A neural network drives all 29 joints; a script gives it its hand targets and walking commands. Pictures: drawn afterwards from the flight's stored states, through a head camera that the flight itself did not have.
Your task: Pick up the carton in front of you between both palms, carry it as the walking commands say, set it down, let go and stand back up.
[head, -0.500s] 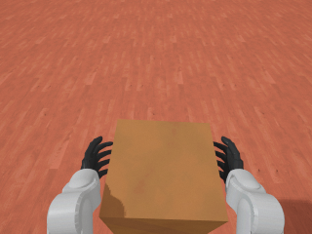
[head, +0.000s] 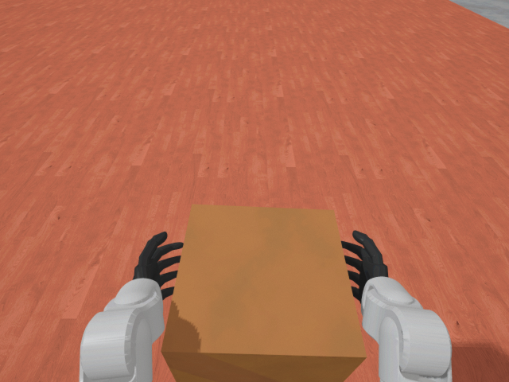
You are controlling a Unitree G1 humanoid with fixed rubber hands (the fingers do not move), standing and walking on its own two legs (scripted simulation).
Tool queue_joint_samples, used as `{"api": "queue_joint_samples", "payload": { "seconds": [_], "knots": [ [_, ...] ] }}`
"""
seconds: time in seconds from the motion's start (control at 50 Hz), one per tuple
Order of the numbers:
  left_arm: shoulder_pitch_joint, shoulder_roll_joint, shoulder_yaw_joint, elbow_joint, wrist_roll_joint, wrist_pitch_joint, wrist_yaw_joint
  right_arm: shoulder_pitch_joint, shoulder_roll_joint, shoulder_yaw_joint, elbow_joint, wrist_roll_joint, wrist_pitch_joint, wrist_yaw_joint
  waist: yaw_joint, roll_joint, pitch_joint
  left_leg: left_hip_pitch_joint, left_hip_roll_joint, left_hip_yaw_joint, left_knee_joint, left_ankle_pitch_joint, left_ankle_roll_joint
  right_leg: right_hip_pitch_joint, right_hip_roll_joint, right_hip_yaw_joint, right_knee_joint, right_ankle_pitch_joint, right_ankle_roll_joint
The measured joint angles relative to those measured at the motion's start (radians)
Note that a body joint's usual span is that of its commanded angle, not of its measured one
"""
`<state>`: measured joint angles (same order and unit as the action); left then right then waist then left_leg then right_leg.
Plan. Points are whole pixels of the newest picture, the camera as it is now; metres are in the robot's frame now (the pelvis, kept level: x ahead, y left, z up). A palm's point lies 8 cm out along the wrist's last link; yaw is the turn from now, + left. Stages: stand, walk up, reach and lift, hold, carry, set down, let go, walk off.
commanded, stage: carry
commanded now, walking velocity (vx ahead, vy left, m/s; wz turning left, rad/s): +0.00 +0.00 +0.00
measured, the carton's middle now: (258, 310) +0.24 +0.00 +0.02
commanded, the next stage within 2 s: hold in 1.38 s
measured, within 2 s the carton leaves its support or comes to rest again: neither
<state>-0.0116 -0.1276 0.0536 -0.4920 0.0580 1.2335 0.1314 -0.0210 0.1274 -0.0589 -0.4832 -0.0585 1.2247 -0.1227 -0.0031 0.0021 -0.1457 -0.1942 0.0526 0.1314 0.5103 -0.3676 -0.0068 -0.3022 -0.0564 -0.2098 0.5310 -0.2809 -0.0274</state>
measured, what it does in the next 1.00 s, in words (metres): stands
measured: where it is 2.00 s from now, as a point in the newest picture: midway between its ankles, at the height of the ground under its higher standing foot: outside the picture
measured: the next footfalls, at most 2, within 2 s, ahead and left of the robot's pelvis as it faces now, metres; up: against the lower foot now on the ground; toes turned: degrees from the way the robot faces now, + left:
none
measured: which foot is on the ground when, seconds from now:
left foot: down 0.00-1.00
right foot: down 0.00-1.00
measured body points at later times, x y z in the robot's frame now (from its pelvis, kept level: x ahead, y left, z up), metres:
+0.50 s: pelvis -0.01 +0.01 +0.00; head -0.04 +0.01 +0.45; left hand +0.25 +0.16 +0.07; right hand +0.25 -0.14 +0.07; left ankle -0.07 +0.11 -0.73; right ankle +0.00 -0.10 -0.73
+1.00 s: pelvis -0.04 +0.01 +0.00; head -0.05 +0.01 +0.45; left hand +0.26 +0.16 +0.03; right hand +0.27 -0.14 +0.03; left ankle -0.07 +0.11 -0.73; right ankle +0.00 -0.10 -0.73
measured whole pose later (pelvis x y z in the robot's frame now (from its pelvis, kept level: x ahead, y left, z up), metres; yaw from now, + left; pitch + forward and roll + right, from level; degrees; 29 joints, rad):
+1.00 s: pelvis -0.04 +0.01 +0.00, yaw +0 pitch +2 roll +0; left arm -0.22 -0.14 0.18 0.20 0.24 0.68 0.02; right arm -0.23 0.15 -0.19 0.20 -0.25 0.68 -0.02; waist 0.00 0.00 -0.06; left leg -0.22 0.03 0.15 0.50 -0.31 0.02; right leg -0.32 -0.08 -0.19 0.49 -0.20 -0.02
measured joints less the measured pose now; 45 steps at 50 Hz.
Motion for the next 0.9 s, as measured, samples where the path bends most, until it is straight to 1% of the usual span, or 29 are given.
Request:
{"api": "queue_joint_samples", "payload": {
  "seconds": [0.16,0.24,0.3,0.34,0.42,0.52,0.66,0.9],
  "knots": [
    [0.007,0.0,-0.003,-0.019,-0.003,-0.009,0.001,0.007,0.0,0.004,-0.019,0.003,-0.009,-0.001,0.002,0.004,0.017,0.002,-0.006,0.006,0.013,-0.015,0.008,-0.003,-0.009,0.006,0.02,-0.015,0.01],
    [0.009,0.0,-0.003,-0.006,-0.001,-0.014,0.0,0.007,0.0,0.003,-0.006,-0.002,-0.012,0.002,0.003,0.006,0.017,0.007,-0.007,0.008,0.011,-0.014,0.01,0.002,-0.011,0.007,0.017,-0.012,0.013],
    [0.005,0.0,-0.004,0.026,0.009,-0.022,-0.004,0.001,0.0,0.001,0.027,-0.014,-0.02,0.011,0.003,0.006,0.017,0.013,-0.008,0.009,0.006,-0.01,0.012,0.009,-0.012,0.007,0.011,-0.006,0.014],
    [-0.001,0.0,-0.002,0.058,0.014,-0.033,-0.018,-0.005,-0.001,-0.003,0.06,-0.02,-0.031,0.026,0.004,0.006,0.017,0.016,-0.009,0.011,0.001,-0.004,0.013,0.013,-0.012,0.008,0.004,0.0,0.014],
    [-0.019,0.001,0.003,0.136,0.039,-0.068,-0.033,-0.023,-0.001,-0.01,0.137,-0.046,-0.067,0.041,0.005,0.005,0.022,0.022,-0.011,0.013,-0.01,0.008,0.016,0.019,-0.013,0.009,-0.01,0.015,0.014],
    [-0.045,0.001,0.012,0.222,0.065,-0.131,-0.05,-0.047,-0.001,-0.019,0.224,-0.072,-0.131,0.055,0.005,0.003,0.033,0.017,-0.014,0.016,-0.019,0.026,0.019,0.017,-0.014,0.011,-0.025,0.036,0.013],
    [-0.083,0.0,0.03,0.365,0.107,-0.244,-0.076,-0.084,0.001,-0.037,0.365,-0.112,-0.244,0.074,0.003,0.002,0.042,0.003,-0.017,0.018,-0.022,0.042,0.024,0.006,-0.016,0.013,-0.036,0.058,0.012],
    [-0.184,-0.011,0.107,0.663,0.179,-0.492,-0.107,-0.187,0.013,-0.114,0.661,-0.182,-0.488,0.098,0.003,0.0,0.068,-0.02,-0.02,0.02,-0.015,0.058,0.029,-0.012,-0.02,0.015,-0.041,0.081,0.011]
  ]
}}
